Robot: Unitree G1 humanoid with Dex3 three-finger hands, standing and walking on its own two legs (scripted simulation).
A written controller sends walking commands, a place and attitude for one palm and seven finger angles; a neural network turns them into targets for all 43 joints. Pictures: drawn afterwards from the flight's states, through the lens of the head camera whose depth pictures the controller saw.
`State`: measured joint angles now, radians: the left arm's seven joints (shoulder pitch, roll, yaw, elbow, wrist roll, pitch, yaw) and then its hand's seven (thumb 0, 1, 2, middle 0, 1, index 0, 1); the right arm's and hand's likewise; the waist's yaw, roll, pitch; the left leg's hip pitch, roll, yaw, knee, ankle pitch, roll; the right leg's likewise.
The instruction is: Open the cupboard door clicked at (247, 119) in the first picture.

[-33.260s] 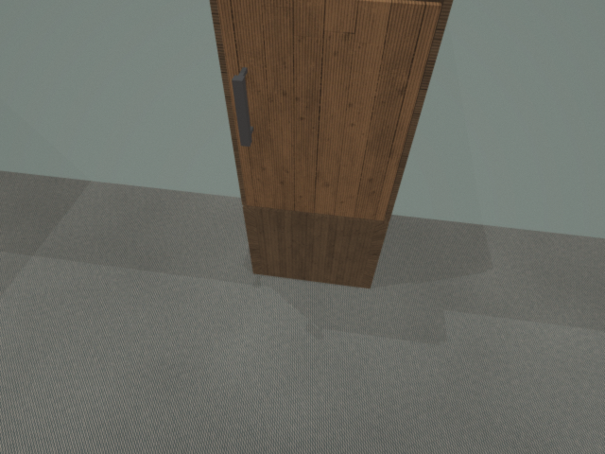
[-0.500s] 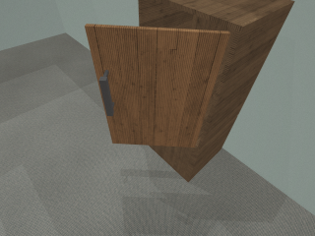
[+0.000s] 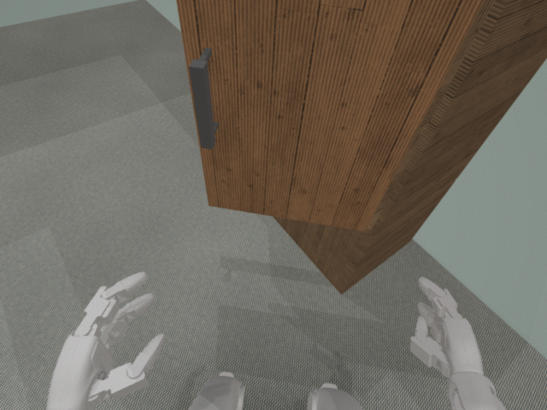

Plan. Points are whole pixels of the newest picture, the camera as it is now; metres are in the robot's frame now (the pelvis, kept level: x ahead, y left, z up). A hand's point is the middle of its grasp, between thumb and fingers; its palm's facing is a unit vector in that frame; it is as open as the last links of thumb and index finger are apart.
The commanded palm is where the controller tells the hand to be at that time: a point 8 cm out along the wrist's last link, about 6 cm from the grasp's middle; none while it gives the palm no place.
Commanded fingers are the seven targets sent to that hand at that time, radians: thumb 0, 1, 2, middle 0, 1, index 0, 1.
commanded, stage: raise the hand with hooked fingers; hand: left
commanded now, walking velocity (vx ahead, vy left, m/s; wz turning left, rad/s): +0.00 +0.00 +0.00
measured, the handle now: (207, 101) +0.59 +0.19 +0.10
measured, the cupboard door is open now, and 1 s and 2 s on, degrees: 44 44 44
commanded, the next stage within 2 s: move the hooked fingers beside the handle in 1.58 s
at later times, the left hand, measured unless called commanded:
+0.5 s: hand (118, 277) +0.25 +0.23 +0.07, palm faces -0.04 -1.00 -0.07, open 12.2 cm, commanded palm +0.23 +0.28 +0.09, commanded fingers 0.00 -0.31 0.38 -0.29 -1.08 -0.29 -1.08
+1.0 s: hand (76, 225) +0.30 +0.28 +0.12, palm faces -0.02 -1.00 -0.07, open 13.9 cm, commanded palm +0.28 +0.33 +0.12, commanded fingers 0.00 -0.50 0.30 -0.30 -1.20 -0.30 -1.20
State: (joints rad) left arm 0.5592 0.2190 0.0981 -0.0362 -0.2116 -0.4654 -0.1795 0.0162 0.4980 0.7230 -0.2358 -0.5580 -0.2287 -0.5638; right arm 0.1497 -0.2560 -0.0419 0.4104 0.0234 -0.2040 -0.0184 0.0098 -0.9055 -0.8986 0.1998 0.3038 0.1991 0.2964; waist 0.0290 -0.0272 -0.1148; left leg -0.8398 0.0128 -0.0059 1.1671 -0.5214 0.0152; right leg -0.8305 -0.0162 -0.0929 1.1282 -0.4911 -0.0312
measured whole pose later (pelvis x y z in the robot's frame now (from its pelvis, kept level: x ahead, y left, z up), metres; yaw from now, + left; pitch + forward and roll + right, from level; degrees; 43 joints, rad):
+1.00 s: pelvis +0.02 +0.02 +0.04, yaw +0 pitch +10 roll -2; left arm 0.04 0.42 0.40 0.29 -0.36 -0.24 -0.51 -0.01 -0.49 0.30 -0.30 -1.19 -0.30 -1.19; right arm 0.27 -0.26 0.06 0.53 0.05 -0.21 -0.08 0.01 -0.90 -0.90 0.21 0.30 0.21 0.30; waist 0.01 0.03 -0.09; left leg -0.66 0.01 0.00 0.94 -0.45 0.03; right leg -0.64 -0.01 -0.09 0.87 -0.41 -0.01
